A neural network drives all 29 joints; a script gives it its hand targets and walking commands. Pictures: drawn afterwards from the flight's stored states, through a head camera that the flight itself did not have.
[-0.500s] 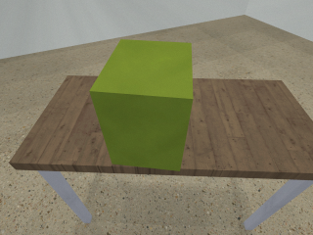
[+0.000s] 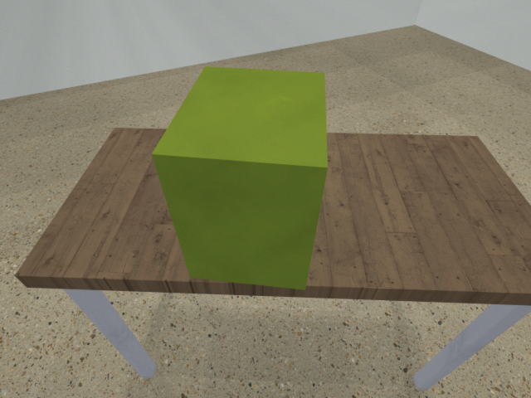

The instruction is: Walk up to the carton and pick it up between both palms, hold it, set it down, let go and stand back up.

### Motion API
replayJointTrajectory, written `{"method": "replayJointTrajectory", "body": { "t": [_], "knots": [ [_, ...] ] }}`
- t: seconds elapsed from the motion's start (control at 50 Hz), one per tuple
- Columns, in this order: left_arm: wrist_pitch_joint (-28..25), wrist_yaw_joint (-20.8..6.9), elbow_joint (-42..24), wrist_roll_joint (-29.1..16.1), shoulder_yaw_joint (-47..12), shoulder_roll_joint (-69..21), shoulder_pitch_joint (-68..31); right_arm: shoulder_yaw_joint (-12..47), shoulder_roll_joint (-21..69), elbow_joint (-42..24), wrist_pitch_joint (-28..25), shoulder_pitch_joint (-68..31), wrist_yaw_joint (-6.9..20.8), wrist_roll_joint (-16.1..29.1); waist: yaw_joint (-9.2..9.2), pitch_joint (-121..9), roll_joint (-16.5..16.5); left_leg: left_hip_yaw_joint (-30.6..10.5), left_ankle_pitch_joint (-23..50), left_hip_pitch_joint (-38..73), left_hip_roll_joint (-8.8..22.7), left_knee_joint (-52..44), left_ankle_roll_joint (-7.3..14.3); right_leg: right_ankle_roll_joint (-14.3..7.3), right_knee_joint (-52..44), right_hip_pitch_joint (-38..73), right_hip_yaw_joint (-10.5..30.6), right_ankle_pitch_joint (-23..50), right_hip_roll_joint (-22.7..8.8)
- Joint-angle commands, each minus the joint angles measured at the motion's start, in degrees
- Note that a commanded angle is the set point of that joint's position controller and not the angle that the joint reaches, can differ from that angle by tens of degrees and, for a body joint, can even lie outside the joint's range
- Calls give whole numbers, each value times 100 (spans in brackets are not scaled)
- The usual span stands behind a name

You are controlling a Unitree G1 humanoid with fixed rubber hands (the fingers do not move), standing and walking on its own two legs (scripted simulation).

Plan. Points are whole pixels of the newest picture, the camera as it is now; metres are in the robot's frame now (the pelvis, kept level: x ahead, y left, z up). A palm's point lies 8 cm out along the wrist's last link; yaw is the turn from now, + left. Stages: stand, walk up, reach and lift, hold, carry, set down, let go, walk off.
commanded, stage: stand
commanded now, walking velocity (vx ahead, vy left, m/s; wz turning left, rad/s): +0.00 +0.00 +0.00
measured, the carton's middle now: (255, 178) +0.46 +0.04 +0.10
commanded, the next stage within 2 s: none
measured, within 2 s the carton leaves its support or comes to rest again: neither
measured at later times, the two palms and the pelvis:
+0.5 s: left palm out of the picture +0.07 +0.28 -0.11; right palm out of the picture +0.08 -0.27 -0.12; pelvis +0.00 +0.00 +0.00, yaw +0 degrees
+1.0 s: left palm out of the picture +0.08 +0.28 -0.11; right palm out of the picture +0.09 -0.27 -0.12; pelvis +0.00 +0.00 +0.00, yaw +0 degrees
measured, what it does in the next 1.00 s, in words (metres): stands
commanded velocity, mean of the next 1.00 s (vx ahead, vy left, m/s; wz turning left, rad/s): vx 0.00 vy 0.00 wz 0.00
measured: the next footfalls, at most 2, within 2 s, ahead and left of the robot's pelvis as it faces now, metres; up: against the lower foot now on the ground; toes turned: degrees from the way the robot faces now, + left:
none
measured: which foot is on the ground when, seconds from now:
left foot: down 0.00-1.00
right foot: down 0.00-1.00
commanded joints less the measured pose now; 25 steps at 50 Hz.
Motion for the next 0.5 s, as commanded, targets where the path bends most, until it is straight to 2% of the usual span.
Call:
{"method": "replayJointTrajectory", "body": {
  "t": [0.0, 0.02, 0.04, 0.06, 0.08, 0.1, 0.12, 0.14, 0.16, 0.2, 0.24, 0.26, 0.28, 0.3, 0.32, 0.34, 0.36, 0.38, 0.4, 0.42, 0.44, 0.48],
  "knots": [
    [-248, -39, 148, 500, 295, 1317, -398, -62, -1574, -169, -99, -258, -90, -168, -68, 492, -119, -794, 747, -180, 696, -1207, 145, -321, -546, 134, 555, 611, -615],
    [-255, -42, 115, 521, 293, 1362, -403, -46, -1531, -213, -90, -246, -79, -151, -167, 379, -123, -759, 720, -42, 687, -1132, 134, -338, -581, 107, 573, 658, -657],
    [-250, -36, 96, 496, 254, 1301, -469, -59, -1581, -190, -92, -288, -91, -152, -121, 371, -116, -775, 693, -83, 716, -1148, 130, -313, -574, 105, 546, 603, -603],
    [-256, -19, 94, 501, 284, 1356, -520, -32, -1499, -214, -84, -379, -84, -129, -165, 319, 40, -852, 682, -78, 722, -1203, 151, -350, -494, 136, 556, 592, -604],
    [-261, -19, 163, 503, 269, 1319, -403, -18, -1472, -193, -91, -394, -98, -160, -48, 448, -44, -899, 700, -222, 754, -1212, 178, -328, -521, 207, 557, 527, -594],
    [-248, -33, 187, 513, 312, 1375, -316, -69, -1630, -232, -69, -507, -105, -188, -20, 417, -98, -857, 640, -208, 736, -1229, 181, -318, -567, 177, 528, 450, -583],
    [-234, -22, 175, 522, 255, 1306, -364, -56, -1552, -233, -62, -441, -105, -140, -88, 358, -73, -814, 589, -173, 726, -1244, 155, -295, -565, 227, 517, 438, -601],
    [-242, -25, 138, 497, 298, 1309, -337, -74, -1608, -202, -84, -372, -110, -153, -21, 524, -123, -806, 533, -326, 697, -1274, 140, -280, -579, 190, 578, 468, -580],
    [-245, -27, 125, 525, 275, 1326, -435, -69, -1583, -154, -82, -283, -98, -169, -95, 402, -9, -734, 472, -224, 653, -1232, 127, -322, -611, 207, 610, 459, -625],
    [-236, -41, 113, 516, 309, 1445, -450, -46, -1554, -167, -70, -374, -91, -160, -140, 461, -256, -762, 351, -155, 653, -1229, 133, -307, -640, 53, 592, 326, -607],
    [-269, -44, 170, 505, 291, 1281, -258, -69, -1597, -166, -75, -428, -83, -182, -28, 432, 68, -820, 287, -322, 698, -1262, 159, -280, -607, 226, 559, 461, -588],
    [-243, -31, 182, 519, 253, 1303, -360, -78, -1598, -184, -83, -397, -87, -170, -101, 636, -34, -787, 333, -377, 663, -1316, 131, -280, -564, 118, 486, 428, -566],
    [-255, -31, 174, 506, 296, 1351, -371, -56, -1573, -144, -89, -435, -88, -156, -44, 380, -38, -817, 510, -248, 680, -1240, 150, -320, -570, 256, 569, 434, -634],
    [-246, -46, 167, 532, 266, 1323, -460, -26, -1507, -214, -91, -478, -83, -127, -85, 572, -272, -777, 513, -328, 677, -1250, 133, -286, -552, 159, 543, 447, -599],
    [-226, -44, 151, 536, 350, 1427, -409, -48, -1542, -138, -82, -281, -82, -164, -100, 519, -155, -726, 392, -318, 655, -1259, 118, -276, -616, 190, 547, 392, -597],
    [-244, -50, 119, 511, 277, 1270, -414, -43, -1580, -198, -82, -442, -92, -171, -49, 503, -226, -767, 263, -289, 663, -1224, 135, -291, -641, 110, 599, 274, -607],
    [-240, -47, 174, 516, 275, 1347, -359, -40, -1530, -197, -84, -519, -94, -164, -23, 489, 2, -838, 275, -355, 703, -1289, 162, -296, -551, 155, 611, 335, -600],
    [-245, -38, 156, 533, 278, 1322, -344, -54, -1521, -193, -93, -440, -80, -157, -62, 470, 7, -802, 295, -363, 690, -1305, 135, -278, -548, 195, 549, 418, -582],
    [-209, -36, 221, 532, 300, 1417, -400, -35, -1505, -180, -76, -530, -84, -185, -83, 717, -152, -863, 77, -591, 690, -1318, 146, -277, -554, 122, 514, 265, -566],
    [-210, -49, 184, 547, 288, 1288, -317, -75, -1605, -202, -78, -548, -91, -166, 11, 592, -152, -802, 14, -506, 662, -1278, 117, -311, -626, 174, 562, 175, -591],
    [-204, -45, 201, 550, 318, 1436, -381, -62, -1545, -189, -47, -562, -89, -159, -21, 752, -229, -743, -13, -527, 569, -1275, 108, -296, -671, 81, 610, 36, -575],
    [-239, -54, 232, 549, 318, 1415, -308, -67, -1523, -185, -63, -460, -79, -170, -76, 636, -20, -753, 119, -341, 597, -1300, 109, -271, -668, 72, 601, 46, -585]
  ]
}}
